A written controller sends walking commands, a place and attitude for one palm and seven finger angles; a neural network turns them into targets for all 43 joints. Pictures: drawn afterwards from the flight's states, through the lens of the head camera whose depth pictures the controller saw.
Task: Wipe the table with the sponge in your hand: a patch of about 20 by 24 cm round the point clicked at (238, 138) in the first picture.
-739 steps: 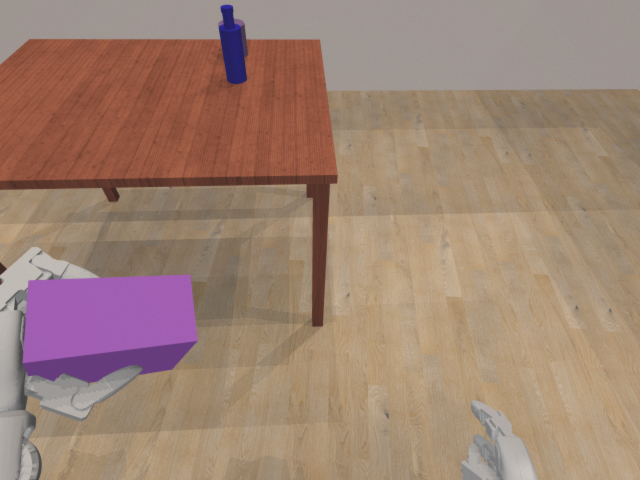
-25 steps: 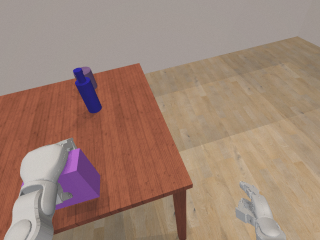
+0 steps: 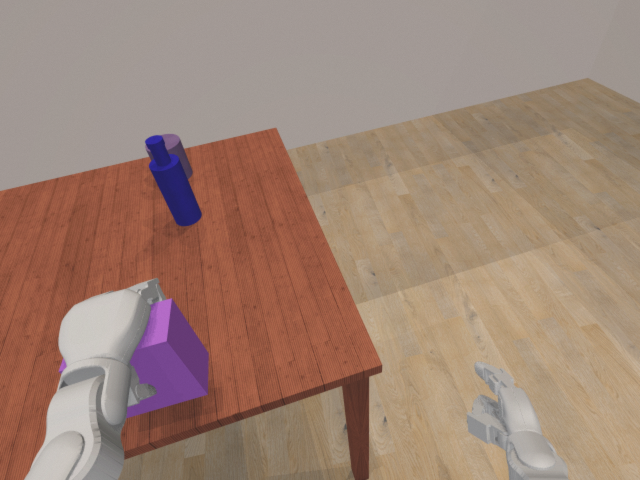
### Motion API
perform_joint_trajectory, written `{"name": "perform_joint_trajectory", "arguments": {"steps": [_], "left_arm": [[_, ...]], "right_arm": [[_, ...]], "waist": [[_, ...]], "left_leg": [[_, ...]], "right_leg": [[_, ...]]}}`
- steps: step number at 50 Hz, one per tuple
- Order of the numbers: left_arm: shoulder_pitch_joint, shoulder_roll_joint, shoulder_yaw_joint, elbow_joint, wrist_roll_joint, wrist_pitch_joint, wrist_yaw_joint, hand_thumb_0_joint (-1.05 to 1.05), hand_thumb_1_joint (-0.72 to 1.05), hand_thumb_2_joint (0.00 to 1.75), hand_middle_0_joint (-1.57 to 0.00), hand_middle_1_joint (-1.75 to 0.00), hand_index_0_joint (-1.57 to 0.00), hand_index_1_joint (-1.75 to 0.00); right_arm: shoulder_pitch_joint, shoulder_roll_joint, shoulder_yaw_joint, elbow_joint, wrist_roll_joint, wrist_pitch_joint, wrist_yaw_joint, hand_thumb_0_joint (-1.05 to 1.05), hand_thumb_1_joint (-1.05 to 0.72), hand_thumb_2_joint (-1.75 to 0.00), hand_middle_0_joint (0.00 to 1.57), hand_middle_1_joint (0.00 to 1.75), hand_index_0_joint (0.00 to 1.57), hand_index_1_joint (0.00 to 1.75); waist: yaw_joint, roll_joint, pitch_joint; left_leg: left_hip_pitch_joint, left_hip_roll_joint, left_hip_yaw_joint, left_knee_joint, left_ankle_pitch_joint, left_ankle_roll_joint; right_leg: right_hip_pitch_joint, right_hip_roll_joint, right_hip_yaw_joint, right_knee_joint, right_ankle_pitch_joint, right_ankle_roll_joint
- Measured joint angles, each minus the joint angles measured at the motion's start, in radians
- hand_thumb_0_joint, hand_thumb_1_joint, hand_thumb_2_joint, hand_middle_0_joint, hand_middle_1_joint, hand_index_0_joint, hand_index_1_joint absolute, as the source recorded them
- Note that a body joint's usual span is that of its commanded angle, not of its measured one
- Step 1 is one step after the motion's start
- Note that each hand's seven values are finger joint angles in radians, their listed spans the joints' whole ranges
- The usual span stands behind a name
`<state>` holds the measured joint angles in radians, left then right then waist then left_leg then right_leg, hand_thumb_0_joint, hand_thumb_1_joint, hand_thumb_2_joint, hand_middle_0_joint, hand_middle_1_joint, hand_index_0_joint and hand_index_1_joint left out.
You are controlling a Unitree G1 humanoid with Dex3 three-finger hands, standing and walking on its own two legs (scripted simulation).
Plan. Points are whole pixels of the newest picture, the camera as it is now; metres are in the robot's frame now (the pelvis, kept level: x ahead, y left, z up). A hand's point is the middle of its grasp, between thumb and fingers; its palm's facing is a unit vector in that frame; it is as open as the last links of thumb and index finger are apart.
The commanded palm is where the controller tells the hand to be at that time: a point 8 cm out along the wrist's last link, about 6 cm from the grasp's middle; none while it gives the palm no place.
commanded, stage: move the sponge above the wiping area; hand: left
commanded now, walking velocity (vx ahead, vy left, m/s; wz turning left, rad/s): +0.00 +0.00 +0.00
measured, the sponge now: (151, 369) +0.22 +0.27 +0.02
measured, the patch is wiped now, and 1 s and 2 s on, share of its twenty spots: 0.00 0.00 0.00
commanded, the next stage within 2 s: lower the sponge onto the table in 1.22 s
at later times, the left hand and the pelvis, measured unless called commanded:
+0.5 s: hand (125, 361) +0.21 +0.29 +0.05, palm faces -0.04 -0.10 -0.99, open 10.6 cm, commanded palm +0.20 +0.28 +0.12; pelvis +0.00 -0.01 +0.00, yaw +0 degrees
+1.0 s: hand (125, 360) +0.21 +0.29 +0.05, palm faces -0.01 -0.11 -0.99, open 10.6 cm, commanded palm +0.19 +0.28 +0.12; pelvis +0.01 +0.01 +0.00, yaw +0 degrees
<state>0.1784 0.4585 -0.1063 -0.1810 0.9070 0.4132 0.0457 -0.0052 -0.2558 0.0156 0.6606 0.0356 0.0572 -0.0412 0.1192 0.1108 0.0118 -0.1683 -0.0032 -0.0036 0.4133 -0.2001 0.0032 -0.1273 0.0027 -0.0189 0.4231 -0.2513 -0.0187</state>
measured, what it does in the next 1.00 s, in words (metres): stands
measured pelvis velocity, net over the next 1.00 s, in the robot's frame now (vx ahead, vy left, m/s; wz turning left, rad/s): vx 0.01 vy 0.01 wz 0.00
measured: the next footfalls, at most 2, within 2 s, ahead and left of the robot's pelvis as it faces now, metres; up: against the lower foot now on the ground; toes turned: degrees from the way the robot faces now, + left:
none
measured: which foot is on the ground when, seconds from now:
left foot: down 0.00-1.00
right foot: down 0.00-1.00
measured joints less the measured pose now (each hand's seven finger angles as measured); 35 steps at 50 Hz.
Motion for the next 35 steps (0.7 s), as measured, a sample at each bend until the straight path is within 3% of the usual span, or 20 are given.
{"name": "perform_joint_trajectory", "arguments": {"steps": [18,27,35], "left_arm": [[0.071,0.014,0.062,0.033,-0.025,-0.051,0.024,-0.01,-0.53,1.02,-0.66,-1.31,-0.69,-1.3],[0.017,0.01,0.056,0.109,-0.015,-0.099,0.035,-0.01,-0.53,1.02,-0.66,-1.31,-0.69,-1.3],[0.005,-0.008,0.049,0.123,-0.006,-0.087,0.054,-0.01,-0.53,1.02,-0.66,-1.31,-0.69,-1.3]], "right_arm": [[0.032,-0.016,-0.024,0.013,0.003,-0.014,-0.008,0.01,-0.91,-0.9,0.2,0.3,0.2,0.3],[0.031,-0.01,-0.028,0.027,0.001,-0.036,-0.024,0.01,-0.91,-0.9,0.2,0.3,0.2,0.3],[0.026,0.004,-0.022,0.021,0.004,-0.027,-0.013,0.01,-0.9,-0.9,0.2,0.3,0.2,0.3]], "waist": [[-0.01,-0.001,-0.005],[-0.002,-0.01,0.0],[-0.011,-0.011,-0.01]], "left_leg": [[-0.007,0.013,0.002,0.018,-0.015,-0.007],[-0.02,0.011,-0.008,0.027,-0.016,-0.006],[-0.026,0.006,-0.001,0.022,-0.016,-0.001]], "right_leg": [[-0.005,0.013,0.003,0.009,-0.008,-0.007],[-0.01,0.011,-0.006,0.008,-0.007,-0.007],[-0.019,0.007,0.001,0.006,-0.006,-0.001]]}}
